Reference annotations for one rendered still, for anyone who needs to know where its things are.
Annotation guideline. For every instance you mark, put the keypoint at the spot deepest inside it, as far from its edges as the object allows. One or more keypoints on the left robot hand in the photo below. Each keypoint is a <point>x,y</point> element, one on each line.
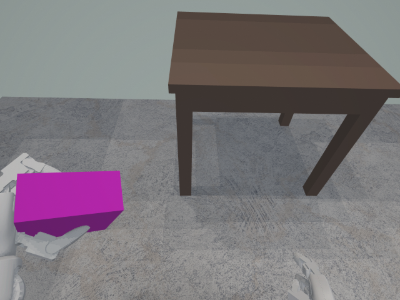
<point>42,245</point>

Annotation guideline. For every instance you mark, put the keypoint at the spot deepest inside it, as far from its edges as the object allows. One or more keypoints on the sponge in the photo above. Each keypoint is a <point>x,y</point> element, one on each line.
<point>58,202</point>

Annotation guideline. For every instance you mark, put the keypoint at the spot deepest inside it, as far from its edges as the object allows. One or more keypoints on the table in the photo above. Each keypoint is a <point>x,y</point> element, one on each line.
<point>261,63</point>

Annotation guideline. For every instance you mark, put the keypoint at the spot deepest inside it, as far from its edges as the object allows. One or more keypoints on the right robot hand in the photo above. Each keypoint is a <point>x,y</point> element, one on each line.
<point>315,288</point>

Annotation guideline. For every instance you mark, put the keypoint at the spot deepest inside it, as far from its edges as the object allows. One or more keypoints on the left robot forearm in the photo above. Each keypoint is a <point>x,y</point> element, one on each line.
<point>12,286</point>

